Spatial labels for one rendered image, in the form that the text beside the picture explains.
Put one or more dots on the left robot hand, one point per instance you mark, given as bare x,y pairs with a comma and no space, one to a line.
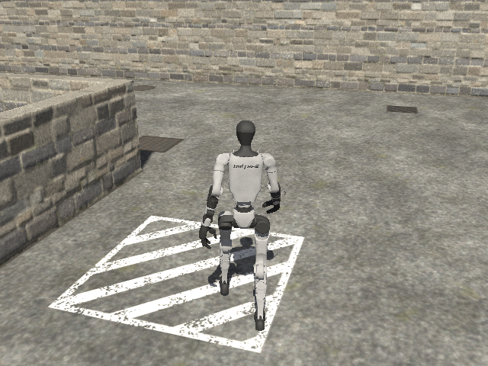
203,233

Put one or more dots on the right robot forearm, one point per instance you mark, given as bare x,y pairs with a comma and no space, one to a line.
276,197

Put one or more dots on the robot right upper arm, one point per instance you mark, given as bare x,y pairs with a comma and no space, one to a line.
271,170

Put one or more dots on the right robot hand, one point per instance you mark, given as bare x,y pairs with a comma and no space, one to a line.
275,208

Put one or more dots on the robot thigh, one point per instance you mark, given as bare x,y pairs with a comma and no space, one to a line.
225,224
262,230

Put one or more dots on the left robot forearm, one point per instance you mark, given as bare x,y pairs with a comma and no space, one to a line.
209,209

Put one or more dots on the robot left thigh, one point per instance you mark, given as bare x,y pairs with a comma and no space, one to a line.
225,224

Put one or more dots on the robot right thigh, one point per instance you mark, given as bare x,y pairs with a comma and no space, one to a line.
262,230

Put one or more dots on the robot left upper arm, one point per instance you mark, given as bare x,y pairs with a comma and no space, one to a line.
218,173

